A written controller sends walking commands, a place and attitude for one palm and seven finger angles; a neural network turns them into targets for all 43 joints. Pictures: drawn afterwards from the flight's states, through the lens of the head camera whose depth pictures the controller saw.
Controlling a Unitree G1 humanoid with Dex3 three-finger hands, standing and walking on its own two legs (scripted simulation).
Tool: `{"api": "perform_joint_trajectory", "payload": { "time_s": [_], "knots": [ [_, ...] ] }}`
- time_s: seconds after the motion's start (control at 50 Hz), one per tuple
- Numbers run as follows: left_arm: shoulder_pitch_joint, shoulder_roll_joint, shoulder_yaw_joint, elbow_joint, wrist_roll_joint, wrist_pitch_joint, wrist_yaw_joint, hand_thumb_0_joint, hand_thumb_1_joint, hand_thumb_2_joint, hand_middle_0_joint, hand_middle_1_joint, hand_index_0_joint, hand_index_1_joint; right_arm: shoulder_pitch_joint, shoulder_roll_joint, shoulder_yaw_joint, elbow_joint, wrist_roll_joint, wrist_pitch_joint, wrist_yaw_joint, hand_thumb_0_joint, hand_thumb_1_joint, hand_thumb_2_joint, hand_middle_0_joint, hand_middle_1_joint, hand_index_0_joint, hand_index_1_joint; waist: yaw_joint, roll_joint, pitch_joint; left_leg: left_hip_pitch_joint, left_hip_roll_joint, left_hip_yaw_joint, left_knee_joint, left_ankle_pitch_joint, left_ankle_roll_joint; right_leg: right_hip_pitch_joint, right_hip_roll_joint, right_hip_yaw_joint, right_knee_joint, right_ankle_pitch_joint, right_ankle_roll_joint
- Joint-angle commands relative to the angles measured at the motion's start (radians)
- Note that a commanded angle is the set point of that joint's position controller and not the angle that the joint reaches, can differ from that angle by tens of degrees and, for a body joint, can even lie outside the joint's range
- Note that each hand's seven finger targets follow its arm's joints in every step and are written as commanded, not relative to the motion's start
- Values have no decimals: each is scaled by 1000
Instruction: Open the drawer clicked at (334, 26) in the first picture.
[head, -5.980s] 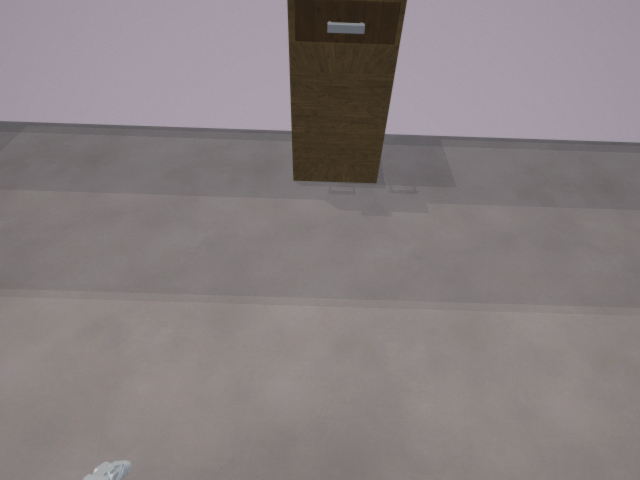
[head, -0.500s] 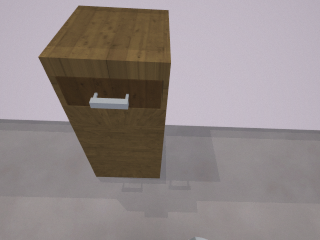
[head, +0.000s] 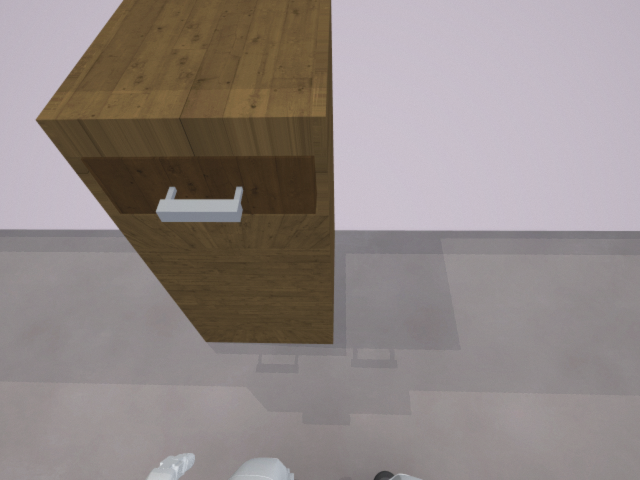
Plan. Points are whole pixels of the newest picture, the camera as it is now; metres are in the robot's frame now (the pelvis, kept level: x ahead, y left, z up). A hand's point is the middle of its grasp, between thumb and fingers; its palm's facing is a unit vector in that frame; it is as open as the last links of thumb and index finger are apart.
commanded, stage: come to a stop and stand still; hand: left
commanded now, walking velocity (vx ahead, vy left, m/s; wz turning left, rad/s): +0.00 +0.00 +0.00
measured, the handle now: (202, 201) +0.53 +0.24 -0.02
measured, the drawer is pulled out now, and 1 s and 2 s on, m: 0.00 0.00 0.00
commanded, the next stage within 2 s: look again from close up in 1.70 s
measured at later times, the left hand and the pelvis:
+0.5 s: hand out of the picture -0.06 +0.24 -0.17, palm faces +0.00 -0.97 -0.23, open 7.4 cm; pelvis -0.04 +0.05 +0.00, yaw -3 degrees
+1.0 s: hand out of the picture -0.07 +0.18 -0.17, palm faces -0.01 -0.99 -0.17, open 7.3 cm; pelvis -0.06 +0.02 +0.00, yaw -2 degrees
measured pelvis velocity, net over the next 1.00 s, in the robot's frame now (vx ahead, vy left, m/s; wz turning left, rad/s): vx -0.06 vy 0.02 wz -0.04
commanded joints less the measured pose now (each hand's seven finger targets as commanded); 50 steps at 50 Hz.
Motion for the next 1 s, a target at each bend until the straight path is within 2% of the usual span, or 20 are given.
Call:
{"api": "perform_joint_trajectory", "payload": {
  "time_s": [0.0, 0.06, 0.08, 0.1, 0.12, 0.14, 0.18, 0.22, 0.3, 0.36, 0.4, 0.44, 0.46, 0.48, 0.5, 0.52, 0.56, 0.62, 0.72, 0.98],
  "knots": [
    [70, 218, 57, -39, 10, -3, 5, 0, 900, 900, -200, -300, -200, -300, 114, -18, 6, -40, -4, -20, 11, 0, -900, -900, 200, 300, 200, 300, 11, -215, -209, 84, 19, 5, -170, 20, 11, 155, -235, 214, -136, 301, -149],
    [45, 225, 56, -36, 2, 9, -4, 0, 900, 900, -200, -300, -200, -300, 188, -29, 12, -24, -8, -33, 12, 0, -900, -900, 200, 300, 200, 300, -33, -212, -195, 244, 3, 44, -447, 199, 25, 49, -178, 204, -108, 32, -81],
    [53, 199, 47, -38, -6, 15, -8, 0, 900, 900, -200, -300, -200, -300, 209, -53, 14, -18, -9, -42, 11, 0, -900, -900, 200, 300, 200, 300, -41, -123, -184, 310, 29, 22, -552, 248, 31, -20, -131, 176, -44, -91, -44],
    [80, 143, 35, -49, -14, 24, -12, 0, 900, 900, -200, -300, -200, -300, 188, -119, 3, -36, -17, -50, 11, 0, -900, -900, 200, 300, 200, 300, -36, 135, -143, 279, 184, -186, -690, 171, 65, -130, -27, 108, 119, -256, 6],
    [70, 106, 28, -63, -17, 33, -13, 0, 900, 900, -200, -300, -200, -300, 114, -188, -6, -83, -25, -44, 8, 0, -900, -900, 200, 300, 200, 300, -31, 332, -48, 57, 337, -355, -819, 135, 132, -140, 64, 68, 285, -382, 44],
    [65, 134, 35, -56, -13, 38, -14, 0, 900, 900, -200, -300, -200, -300, 24, -183, 7, -111, -30, -40, 5, 0, -900, -900, 200, 300, 200, 300, -7, 239, -13, -93, 350, -342, -846, 46, 190, -58, 41, 154, 383, -341, 31],
    [113, 145, 40, -10, -1, 49, -20, 0, 900, 900, -200, -300, -200, -300, -44, -135, 22, -106, -28, -46, -10, 0, -900, -900, 200, 300, 200, 300, 31, 205, 6, -61, 238, -206, -821, 96, 152, -67, 61, 182, 509, -250, 33],
    [175, 143, 35, 25, -3, 36, -25, 0, 900, 900, -200, -300, -200, -300, -28, -119, 30, -98, -19, -55, -15, 0, -900, -900, 200, 300, 200, 300, 39, 133, -33, 65, 200, -146, -779, 190, 153, -119, 69, 173, 564, -209, 43],
    [181, 128, 12, 40, -9, 17, -22, 0, 900, 900, -200, -300, -200, -300, 62, -97, 33, -53, -9, -66, -19, 0, -900, -900, 200, 300, 200, 300, 3, 85, -94, 287, 211, -139, -736, 388, 199, -134, 43, 140, 406, -237, 66],
    [156, 96, -10, 40, -15, 8, -17, 0, 900, 900, -200, -300, -200, -300, 128, -100, 31, -14, -12, -71, -21, 0, -900, -900, 200, 300, 200, 300, -33, 100, -131, 371, 244, -178, -689, 595, 229, -34, 36, 116, 171, -317, 64],
    [204, 94, -16, 71, -20, -1, -12, 0, 900, 900, -200, -300, -200, -300, 130, -102, 31, 10, -6, -73, -16, 0, -900, -900, 200, 300, 200, 300, -15, 99, -141, 365, 224, -155, -644, 699, 210, 60, 44, 104, 0, -215, 59],
    [272, 102, -20, 111, -20, -16, -5, 0, 900, 900, -200, -300, -200, -300, 127, -74, 39, 23, 5, -78, -14, 0, -900, -900, 200, 300, 200, 300, 1, 23, -163, 290, 159, -112, -586, 610, 139, 210, 10, 148, -174, 25, 43],
    [269, 121, -23, 119, -19, -25, -1, 0, 900, 900, -200, -300, -200, -300, 121, -48, 43, 24, 11, -80, -12, 0, -900, -900, 200, 300, 200, 300, -12, -34, -153, 251, 118, -72, -568, 532, 102, 225, -47, 215, -165, 133, 17],
    [253, 130, -26, 121, -21, -29, 0, 0, 900, 900, -200, -300, -200, -300, 117, -36, 50, 23, 10, -81, -10, 0, -900, -900, 200, 300, 200, 300, -21, -54, -127, 245, 92, -54, -588, 465, 84, 198, -81, 227, -148, 195, -4],
    [249, 126, -29, 120, -22, -29, 0, 0, 900, 900, -200, -300, -200, -300, 117, -31, 52, 31, 7, -78, -6, 0, -900, -900, 200, 300, 200, 300, -21, -38, -118, 256, 85, -51, -595, 472, 81, 185, -83, 212, -137, 211, -12],
    [247, 115, -27, 128, -21, -36, 2, 0, 900, 900, -200, -300, -200, -300, 121, -30, 53, 47, -1, -74, -8, 0, -900, -900, 200, 300, 200, 300, -24, -149, -128, 277, 88, -42, -584, 481, 77, 180, -59, 211, -129, 239, -15],
    [242, 95, -36, 130, -25, -36, 4, 0, 900, 900, -200, -300, -200, -300, 139, -42, 56, 67, -2, -73, -10, 0, -900, -900, 200, 300, 200, 300, -25, -155, -104, 297, 95, -44, -606, 450, 80, 156, -51, 203, -144, 178, -13],
    [237, 86, -37, 130, -26, -29, 4, 0, 900, 900, -200, -300, -200, -300, 142, -34, 64, 94, -2, -70, -8, 0, -900, -900, 200, 300, 200, 300, -17, -79, -28, 268, 95, -48, -635, 376, 80, 111, -28, 201, -176, -13, -7],
    [258, 83, -35, 138, -27, -22, 2, 0, 900, 900, -200, -300, -200, -300, 164, -11, 70, 114, -6, -59, -8, 0, -900, -900, 200, 300, 200, 300, -13, -18, 48, 225, 84, -42, -646, 268, 74, 57, -22, 214, -222, -173, -11],
    [290, 57, -36, 143, -31, -35, 1, 0, 900, 900, -200, -300, -200, -300, 215, 10, 72, 136, -6, -69, -17, 0, -900, -900, 200, 300, 200, 300, -13, -30, -26, 244, 93, -37, -611, 367, 70, 108, -17, 213, -207, -67, -19]
  ]
}}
